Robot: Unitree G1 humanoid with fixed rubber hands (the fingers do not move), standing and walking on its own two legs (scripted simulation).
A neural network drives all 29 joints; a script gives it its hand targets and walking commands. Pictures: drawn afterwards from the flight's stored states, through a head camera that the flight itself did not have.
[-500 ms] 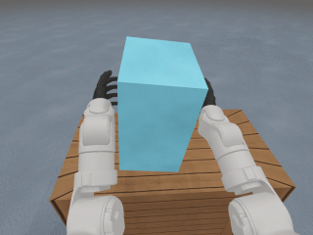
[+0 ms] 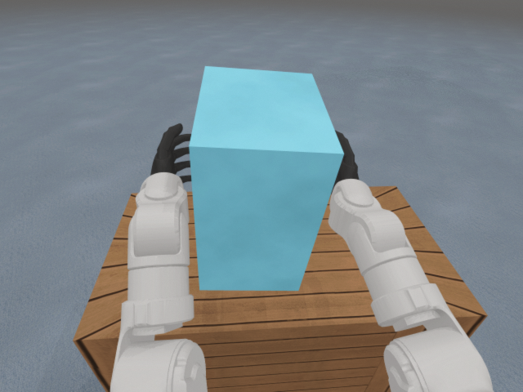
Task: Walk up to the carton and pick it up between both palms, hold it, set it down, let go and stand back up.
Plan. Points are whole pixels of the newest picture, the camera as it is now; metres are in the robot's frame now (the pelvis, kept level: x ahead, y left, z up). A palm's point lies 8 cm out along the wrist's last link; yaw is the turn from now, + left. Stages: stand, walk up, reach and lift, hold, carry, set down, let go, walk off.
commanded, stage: hold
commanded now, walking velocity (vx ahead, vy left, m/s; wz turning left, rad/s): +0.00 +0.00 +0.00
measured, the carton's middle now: (254, 184) +0.38 +0.00 +0.19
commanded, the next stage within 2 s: none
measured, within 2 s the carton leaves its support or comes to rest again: neither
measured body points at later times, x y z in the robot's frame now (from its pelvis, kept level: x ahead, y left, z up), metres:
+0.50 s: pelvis -0.01 +0.00 +0.00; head -0.07 +0.02 +0.45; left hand +0.37 +0.13 +0.22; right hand +0.36 -0.13 +0.20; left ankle +0.03 +0.14 -0.75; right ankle -0.01 -0.14 -0.75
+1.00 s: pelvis +0.00 +0.00 +0.00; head -0.07 +0.03 +0.44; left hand +0.37 +0.13 +0.22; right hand +0.36 -0.13 +0.20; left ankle +0.03 +0.14 -0.75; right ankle -0.01 -0.14 -0.75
